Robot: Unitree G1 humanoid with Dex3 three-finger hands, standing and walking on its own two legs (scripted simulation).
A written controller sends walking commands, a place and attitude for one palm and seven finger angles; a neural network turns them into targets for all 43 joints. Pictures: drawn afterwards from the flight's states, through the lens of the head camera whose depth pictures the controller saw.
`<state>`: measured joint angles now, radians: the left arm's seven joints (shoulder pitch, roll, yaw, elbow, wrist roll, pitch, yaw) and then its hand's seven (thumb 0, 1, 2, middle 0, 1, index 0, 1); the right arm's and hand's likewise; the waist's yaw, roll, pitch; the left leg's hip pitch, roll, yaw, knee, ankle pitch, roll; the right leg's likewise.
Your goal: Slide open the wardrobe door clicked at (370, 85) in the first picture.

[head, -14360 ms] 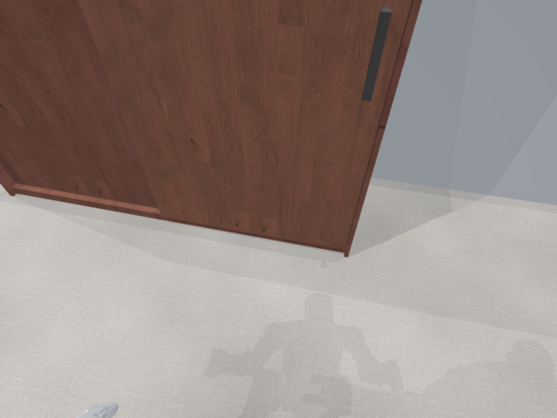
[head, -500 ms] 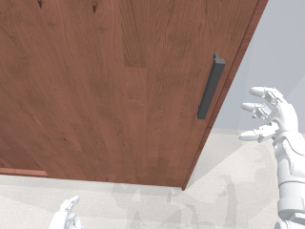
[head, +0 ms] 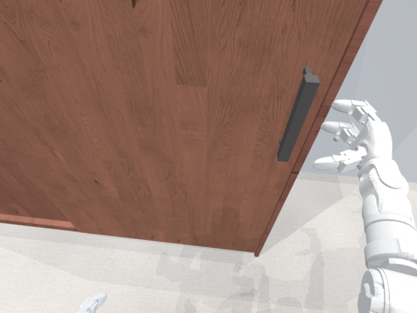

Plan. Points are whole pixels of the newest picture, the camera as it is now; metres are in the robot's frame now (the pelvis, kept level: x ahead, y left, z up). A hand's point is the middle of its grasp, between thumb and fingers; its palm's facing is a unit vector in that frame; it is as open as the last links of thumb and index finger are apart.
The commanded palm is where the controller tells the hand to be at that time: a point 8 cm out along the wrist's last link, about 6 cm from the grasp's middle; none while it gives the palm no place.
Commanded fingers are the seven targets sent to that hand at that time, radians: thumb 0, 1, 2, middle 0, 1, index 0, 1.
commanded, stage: move the hooked fingers beside the handle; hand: right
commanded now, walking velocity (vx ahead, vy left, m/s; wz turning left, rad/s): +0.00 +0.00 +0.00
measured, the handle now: (293, 118) +0.48 -0.12 +0.13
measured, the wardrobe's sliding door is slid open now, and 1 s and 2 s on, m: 0.00 0.00 0.00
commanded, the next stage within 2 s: feel for the door with the fingertips in 0.72 s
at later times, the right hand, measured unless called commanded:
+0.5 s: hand (330, 140) +0.42 -0.18 +0.14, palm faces +0.03 +1.00 +0.01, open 14.0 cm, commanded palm +0.39 -0.23 +0.14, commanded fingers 0.00 0.50 -0.30 0.30 1.20 0.30 1.20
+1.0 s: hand (323, 140) +0.42 -0.16 +0.14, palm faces +0.01 +1.00 +0.01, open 14.0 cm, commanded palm +0.39 -0.21 +0.14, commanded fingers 0.00 0.50 -0.30 0.30 1.20 0.30 1.20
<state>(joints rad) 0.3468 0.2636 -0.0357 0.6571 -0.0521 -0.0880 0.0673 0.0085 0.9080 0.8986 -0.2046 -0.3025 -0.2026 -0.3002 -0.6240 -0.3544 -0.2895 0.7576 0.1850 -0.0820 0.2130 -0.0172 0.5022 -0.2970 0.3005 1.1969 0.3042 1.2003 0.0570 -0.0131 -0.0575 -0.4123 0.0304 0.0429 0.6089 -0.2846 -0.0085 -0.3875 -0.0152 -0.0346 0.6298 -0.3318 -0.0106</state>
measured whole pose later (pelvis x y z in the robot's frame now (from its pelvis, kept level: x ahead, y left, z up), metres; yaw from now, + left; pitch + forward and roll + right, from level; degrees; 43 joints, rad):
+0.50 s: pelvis +0.00 +0.00 +0.00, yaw +0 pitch +5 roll +0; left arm 0.30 0.26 -0.04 0.64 -0.06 -0.07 0.06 0.01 0.91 0.90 -0.20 -0.30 -0.20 -0.30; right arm -0.61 -0.32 -0.26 0.73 0.18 -0.08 0.18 -0.02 0.50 -0.30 0.30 1.20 0.30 1.20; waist 0.05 -0.01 -0.06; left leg -0.40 0.03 0.05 0.61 -0.29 0.00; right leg -0.38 -0.02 -0.03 0.63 -0.33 -0.01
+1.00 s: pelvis +0.00 +0.01 +0.00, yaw +0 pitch +5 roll +0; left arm 0.32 0.27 -0.02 0.65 -0.06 -0.07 0.06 0.01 0.91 0.90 -0.20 -0.30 -0.20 -0.30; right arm -0.59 -0.30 -0.23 0.69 0.19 -0.08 0.17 -0.02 0.50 -0.30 0.30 1.20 0.30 1.20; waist 0.04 -0.02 -0.06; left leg -0.40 0.03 0.05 0.61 -0.29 0.00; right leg -0.38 -0.02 -0.02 0.63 -0.33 0.00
